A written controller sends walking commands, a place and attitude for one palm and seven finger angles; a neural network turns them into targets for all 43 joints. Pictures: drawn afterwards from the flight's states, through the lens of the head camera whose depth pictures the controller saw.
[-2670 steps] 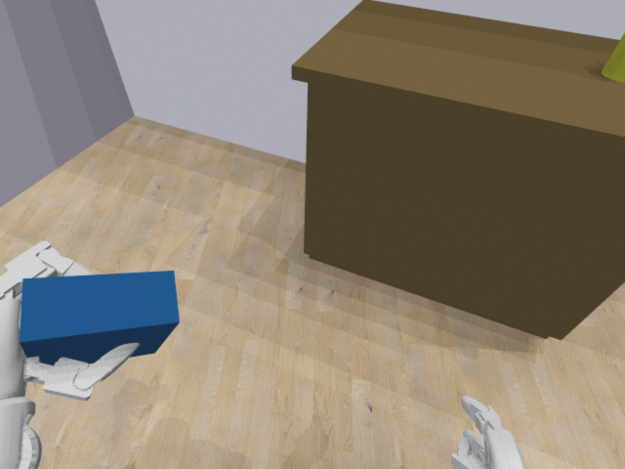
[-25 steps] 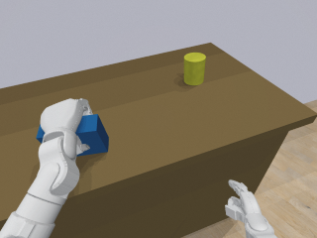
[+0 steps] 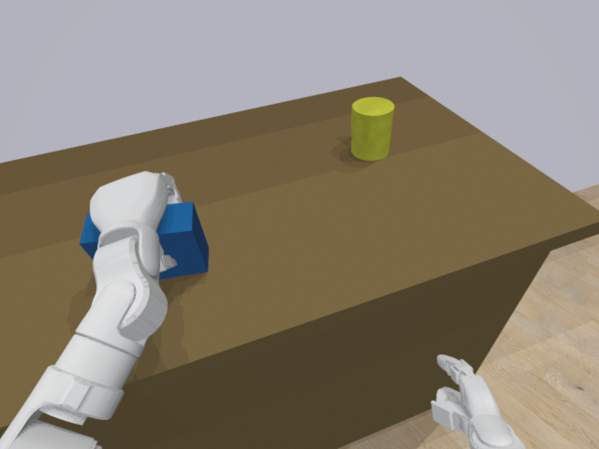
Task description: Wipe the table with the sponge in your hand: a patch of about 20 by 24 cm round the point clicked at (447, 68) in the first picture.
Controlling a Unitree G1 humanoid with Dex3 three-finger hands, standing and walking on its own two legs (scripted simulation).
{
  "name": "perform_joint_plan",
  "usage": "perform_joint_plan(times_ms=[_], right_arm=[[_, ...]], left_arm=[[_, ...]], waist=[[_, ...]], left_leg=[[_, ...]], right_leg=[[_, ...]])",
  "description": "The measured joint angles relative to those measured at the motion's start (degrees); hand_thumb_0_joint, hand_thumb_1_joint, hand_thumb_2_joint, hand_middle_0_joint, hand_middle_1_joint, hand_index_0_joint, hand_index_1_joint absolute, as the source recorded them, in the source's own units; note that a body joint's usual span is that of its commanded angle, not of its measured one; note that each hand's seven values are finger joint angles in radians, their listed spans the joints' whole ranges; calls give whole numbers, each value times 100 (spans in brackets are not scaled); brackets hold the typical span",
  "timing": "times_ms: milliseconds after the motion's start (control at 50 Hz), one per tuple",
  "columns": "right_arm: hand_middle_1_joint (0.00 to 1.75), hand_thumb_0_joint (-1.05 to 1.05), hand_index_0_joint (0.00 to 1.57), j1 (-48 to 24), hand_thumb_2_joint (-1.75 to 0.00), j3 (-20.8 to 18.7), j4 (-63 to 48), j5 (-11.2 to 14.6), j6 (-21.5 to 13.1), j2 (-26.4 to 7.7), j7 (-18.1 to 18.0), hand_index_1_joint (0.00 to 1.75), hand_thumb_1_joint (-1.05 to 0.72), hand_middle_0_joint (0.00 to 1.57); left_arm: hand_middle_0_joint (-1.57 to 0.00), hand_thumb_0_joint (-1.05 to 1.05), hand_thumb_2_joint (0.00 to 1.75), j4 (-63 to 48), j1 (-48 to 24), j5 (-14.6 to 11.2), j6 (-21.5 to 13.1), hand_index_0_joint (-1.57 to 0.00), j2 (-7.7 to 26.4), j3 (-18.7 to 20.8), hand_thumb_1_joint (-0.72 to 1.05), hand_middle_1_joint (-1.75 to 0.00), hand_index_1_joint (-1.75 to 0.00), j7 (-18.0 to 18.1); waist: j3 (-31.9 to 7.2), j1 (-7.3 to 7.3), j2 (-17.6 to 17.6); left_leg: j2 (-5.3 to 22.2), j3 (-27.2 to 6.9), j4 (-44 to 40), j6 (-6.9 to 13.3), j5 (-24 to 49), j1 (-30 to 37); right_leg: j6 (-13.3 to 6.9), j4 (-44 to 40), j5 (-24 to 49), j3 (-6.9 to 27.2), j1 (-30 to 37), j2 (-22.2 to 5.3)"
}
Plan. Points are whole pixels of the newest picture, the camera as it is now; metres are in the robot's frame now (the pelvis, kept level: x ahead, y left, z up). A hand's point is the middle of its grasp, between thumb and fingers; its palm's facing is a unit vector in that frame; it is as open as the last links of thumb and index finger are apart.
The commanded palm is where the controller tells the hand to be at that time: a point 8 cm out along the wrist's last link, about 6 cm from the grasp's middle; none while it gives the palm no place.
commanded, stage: wipe forward along the middle lane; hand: left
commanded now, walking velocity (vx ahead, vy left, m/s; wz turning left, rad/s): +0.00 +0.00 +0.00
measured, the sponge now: (156, 253) +0.33 +0.26 +0.11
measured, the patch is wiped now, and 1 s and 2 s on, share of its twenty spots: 1.00 1.00 1.00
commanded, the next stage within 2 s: slide back across to the first lane in 0.86 s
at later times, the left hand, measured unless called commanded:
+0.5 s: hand (161, 205) +0.38 +0.26 +0.15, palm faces +0.00 -0.04 -1.00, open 9.2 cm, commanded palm +0.36 +0.27 +0.18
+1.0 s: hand (153, 185) +0.42 +0.29 +0.16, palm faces -0.08 -0.01 -1.00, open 9.1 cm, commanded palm +0.39 +0.30 +0.19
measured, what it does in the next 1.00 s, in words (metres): stands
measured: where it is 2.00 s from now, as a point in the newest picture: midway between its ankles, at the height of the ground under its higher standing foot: outside the picture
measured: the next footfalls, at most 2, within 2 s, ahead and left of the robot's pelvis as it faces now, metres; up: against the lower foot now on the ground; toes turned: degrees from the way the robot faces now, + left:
none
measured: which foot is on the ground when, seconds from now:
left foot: down 0.00-1.00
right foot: down 0.00-1.00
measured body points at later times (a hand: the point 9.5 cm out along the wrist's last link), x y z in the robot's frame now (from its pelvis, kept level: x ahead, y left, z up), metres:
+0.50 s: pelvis +0.00 -0.03 +0.00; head +0.00 -0.06 +0.44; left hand +0.37 +0.26 +0.21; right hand +0.19 -0.27 -0.11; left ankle -0.03 +0.10 -0.74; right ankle +0.03 -0.08 -0.74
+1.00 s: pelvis +0.00 -0.02 -0.01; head +0.02 -0.06 +0.44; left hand +0.42 +0.29 +0.21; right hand +0.12 -0.30 -0.14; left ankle -0.03 +0.10 -0.74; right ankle +0.03 -0.08 -0.74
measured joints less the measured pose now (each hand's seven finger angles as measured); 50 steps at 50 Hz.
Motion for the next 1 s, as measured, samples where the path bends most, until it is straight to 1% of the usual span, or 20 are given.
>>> perform_joint_plan(times_ms=[100,200,380,460,560,680,820,920,1000], right_arm=[[30,1,20,53,-90,29,23,18,-35,-9,-25,30,-90,20],[30,1,20,150,-90,28,50,27,-74,-55,-58,30,-90,20],[30,1,20,380,-90,-58,62,2,-109,-155,-161,30,-90,20],[30,1,20,495,-90,-115,58,-11,-109,-201,-189,30,-90,20],[30,1,20,616,-90,-174,97,-19,-84,-239,-242,30,-90,20],[30,1,20,695,-90,-216,138,-23,-59,-239,-299,30,-90,20],[30,1,20,844,-90,-276,154,-15,-12,-270,-339,30,-90,20],[30,1,20,983,-90,-331,185,-13,44,-306,-345,30,-90,20],[30,1,20,1069,-90,-370,192,-5,99,-292,-319,30,-90,20]], left_arm=[[-80,-2,109,587,-371,55,-43,-89,26,6,-48,-140,-141,-29],[-81,-1,109,1181,-715,111,-176,-88,99,30,-49,-138,-143,-109],[-82,-1,109,1967,-1126,28,-769,-87,416,297,-49,-136,-144,-254],[-82,-1,109,2201,-1212,-1,-1079,-87,559,464,-49,-136,-145,-256],[-83,-1,109,2555,-1401,-22,-1373,-87,703,568,-50,-135,-146,-236],[-83,-1,109,3189,-1796,16,-1676,-87,951,700,-50,-135,-146,-207],[-83,-1,109,3884,-2188,60,-2044,-86,1234,866,-49,-136,-147,-262],[-83,-1,110,4151,-2330,112,-2307,-86,1301,920,-49,-136,-147,-263],[-83,-1,110,4140,-2267,75,-2478,-87,1321,1020,-49,-136,-147,-204]], waist=[[-41,-64,-11],[-82,-141,-20],[-69,-282,-54],[-55,-332,-58],[-46,-382,-67],[-35,-500,-99],[-42,-643,-99],[-63,-662,-55],[-96,-649,-40]], left_leg=[[21,-28,30,-34,-14,-73],[47,-57,80,-72,-41,-153],[113,-74,198,-151,-98,-304],[144,-65,240,-182,-108,-390],[171,-74,299,-188,-116,-514],[200,-74,377,-167,-121,-704],[223,-65,459,-151,-142,-907],[212,-45,452,-128,-136,-992],[199,-8,428,-125,-133,-1016]], right_leg=[[-29,21,-11,-33,-66,18],[-66,64,-34,-71,-141,43],[-149,166,-63,-108,-292,113],[-184,196,-53,-109,-379,147],[-215,220,-35,-128,-488,174],[-243,230,10,-142,-652,206],[-246,224,44,-142,-820,232],[-211,191,60,-122,-893,220],[-175,178,59,-81,-926,208]])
